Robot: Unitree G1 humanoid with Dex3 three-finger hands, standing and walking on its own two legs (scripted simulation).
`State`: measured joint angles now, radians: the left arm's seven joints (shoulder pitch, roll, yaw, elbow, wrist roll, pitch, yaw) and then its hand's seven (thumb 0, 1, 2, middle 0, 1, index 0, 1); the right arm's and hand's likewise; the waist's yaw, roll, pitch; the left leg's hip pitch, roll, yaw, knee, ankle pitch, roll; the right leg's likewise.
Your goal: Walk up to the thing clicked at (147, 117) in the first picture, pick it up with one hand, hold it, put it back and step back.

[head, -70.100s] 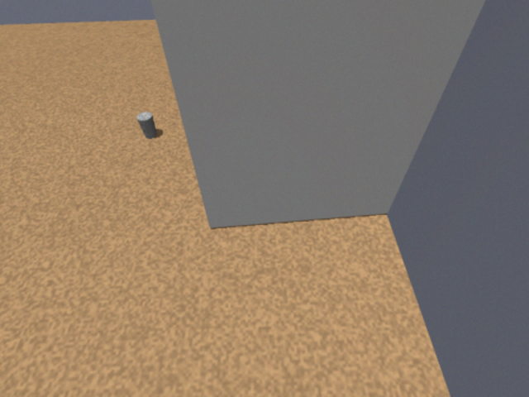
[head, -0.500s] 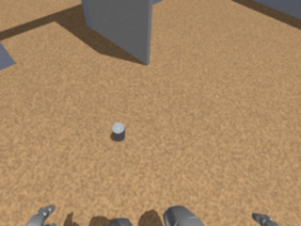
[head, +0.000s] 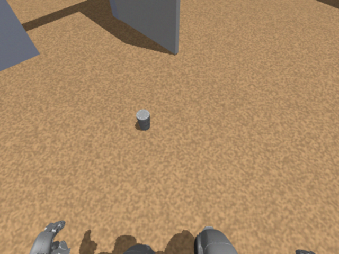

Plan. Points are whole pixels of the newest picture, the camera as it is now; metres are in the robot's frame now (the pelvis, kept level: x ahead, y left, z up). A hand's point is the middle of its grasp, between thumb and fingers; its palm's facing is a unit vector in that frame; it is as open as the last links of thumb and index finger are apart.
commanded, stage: step back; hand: left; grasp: from above
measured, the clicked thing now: (144, 120) +0.91 +0.19 -0.68
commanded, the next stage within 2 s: stand in 1.44 s
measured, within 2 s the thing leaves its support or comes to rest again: neither
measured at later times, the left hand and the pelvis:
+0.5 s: hand out of the picture -0.08 +0.24 -0.12, palm faces -0.03 -0.91 -0.42, open 7.3 cm; pelvis -0.15 -0.03 +0.02, yaw -3 degrees
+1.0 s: hand out of the picture -0.08 +0.25 -0.13, palm faces +0.04 -0.93 -0.38, open 7.3 cm; pelvis -0.15 -0.02 +0.02, yaw +1 degrees
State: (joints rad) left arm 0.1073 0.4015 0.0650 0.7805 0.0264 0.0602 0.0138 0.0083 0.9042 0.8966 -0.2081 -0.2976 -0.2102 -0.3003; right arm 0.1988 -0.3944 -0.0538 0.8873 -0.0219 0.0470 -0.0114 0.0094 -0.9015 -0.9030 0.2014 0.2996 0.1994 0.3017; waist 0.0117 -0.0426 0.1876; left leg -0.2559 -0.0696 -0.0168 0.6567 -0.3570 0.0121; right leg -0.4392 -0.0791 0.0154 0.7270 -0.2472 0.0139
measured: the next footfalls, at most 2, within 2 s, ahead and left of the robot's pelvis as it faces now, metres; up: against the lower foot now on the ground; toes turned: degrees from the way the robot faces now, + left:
right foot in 0.30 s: -0.10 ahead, -0.14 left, +0.00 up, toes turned +0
left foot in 0.62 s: -0.06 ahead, +0.12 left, +0.00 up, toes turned +1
